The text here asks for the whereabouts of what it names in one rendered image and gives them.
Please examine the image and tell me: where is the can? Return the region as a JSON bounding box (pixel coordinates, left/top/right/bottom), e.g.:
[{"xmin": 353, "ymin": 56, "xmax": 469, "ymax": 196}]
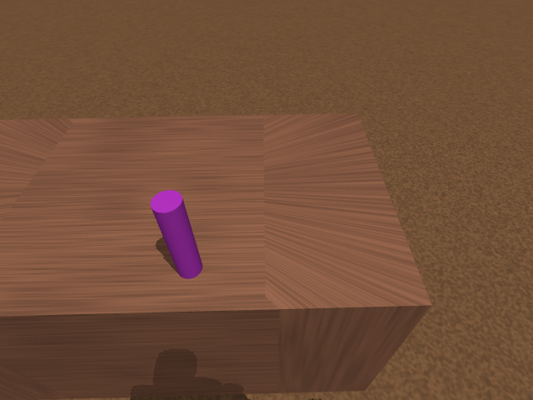
[{"xmin": 150, "ymin": 190, "xmax": 202, "ymax": 279}]

